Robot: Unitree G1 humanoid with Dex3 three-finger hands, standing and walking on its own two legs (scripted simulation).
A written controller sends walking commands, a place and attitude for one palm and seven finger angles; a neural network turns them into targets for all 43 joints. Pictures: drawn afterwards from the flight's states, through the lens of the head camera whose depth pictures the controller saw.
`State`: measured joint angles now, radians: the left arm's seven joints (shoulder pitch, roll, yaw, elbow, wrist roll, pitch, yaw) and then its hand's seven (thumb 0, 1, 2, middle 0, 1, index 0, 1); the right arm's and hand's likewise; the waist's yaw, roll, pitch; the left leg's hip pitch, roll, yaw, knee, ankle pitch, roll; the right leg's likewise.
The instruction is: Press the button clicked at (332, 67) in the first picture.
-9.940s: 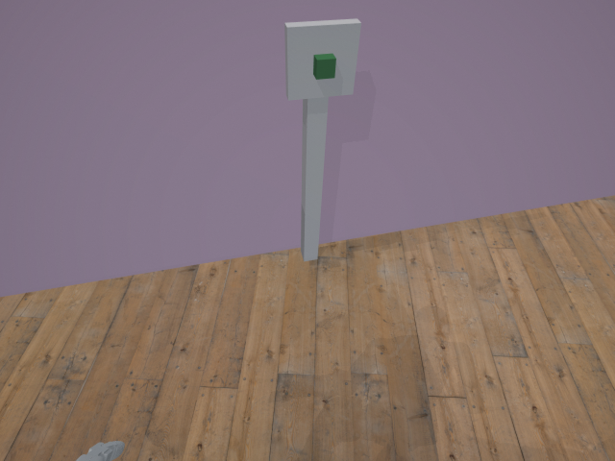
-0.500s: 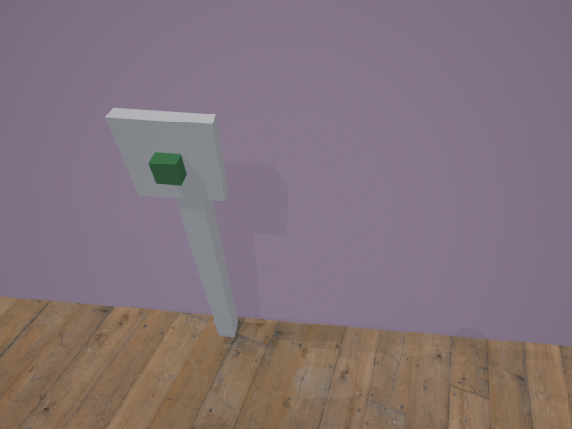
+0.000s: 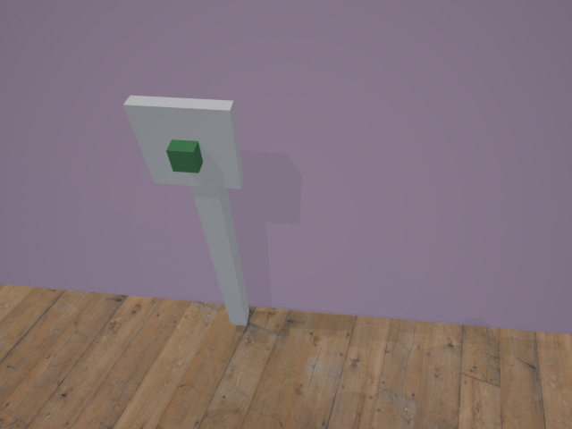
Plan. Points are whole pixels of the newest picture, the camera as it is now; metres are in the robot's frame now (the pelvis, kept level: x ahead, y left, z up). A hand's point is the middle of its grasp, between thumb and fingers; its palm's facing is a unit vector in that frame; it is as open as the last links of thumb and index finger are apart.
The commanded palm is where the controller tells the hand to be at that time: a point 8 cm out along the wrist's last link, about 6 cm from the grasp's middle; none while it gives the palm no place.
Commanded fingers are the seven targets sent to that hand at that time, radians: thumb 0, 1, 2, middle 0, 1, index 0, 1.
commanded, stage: look again from close up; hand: left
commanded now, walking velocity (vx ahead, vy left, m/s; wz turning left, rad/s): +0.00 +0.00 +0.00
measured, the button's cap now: (185, 155) +0.54 +0.21 +0.07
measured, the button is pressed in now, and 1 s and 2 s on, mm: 0 0 0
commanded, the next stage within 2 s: come to a stop and stand still in 0.30 s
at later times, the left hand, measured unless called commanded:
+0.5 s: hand out of the picture +0.01 +0.17 -0.17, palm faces +0.01 -0.98 -0.21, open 7.3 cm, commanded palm none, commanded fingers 0.00 0.90 0.90 -0.20 -0.30 -0.20 -0.30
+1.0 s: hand out of the picture -0.01 +0.18 -0.17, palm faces +0.04 -0.98 -0.17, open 7.4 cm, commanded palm none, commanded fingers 0.00 0.90 0.90 -0.20 -0.30 -0.20 -0.30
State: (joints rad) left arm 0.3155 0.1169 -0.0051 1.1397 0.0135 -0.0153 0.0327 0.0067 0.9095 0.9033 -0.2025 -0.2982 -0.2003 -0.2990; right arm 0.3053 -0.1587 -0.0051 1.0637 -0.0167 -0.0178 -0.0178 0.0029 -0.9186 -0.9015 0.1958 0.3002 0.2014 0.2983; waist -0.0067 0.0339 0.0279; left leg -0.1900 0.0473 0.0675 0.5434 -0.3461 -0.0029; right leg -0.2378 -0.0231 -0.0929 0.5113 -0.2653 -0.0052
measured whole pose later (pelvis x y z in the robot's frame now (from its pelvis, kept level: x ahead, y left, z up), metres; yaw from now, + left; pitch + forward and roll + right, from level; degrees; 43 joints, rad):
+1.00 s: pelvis -0.02 +0.01 +0.00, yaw +0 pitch -3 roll +0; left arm 0.30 0.16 -0.01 1.09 0.01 -0.01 0.03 0.01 0.91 0.90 -0.20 -0.30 -0.20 -0.30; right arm 0.29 -0.16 0.01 1.08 -0.01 -0.01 -0.02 0.00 -0.93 -0.90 0.20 0.30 0.20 0.30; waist 0.00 -0.01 0.01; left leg -0.15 0.01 0.07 0.48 -0.29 0.02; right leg -0.20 -0.05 -0.09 0.47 -0.22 0.02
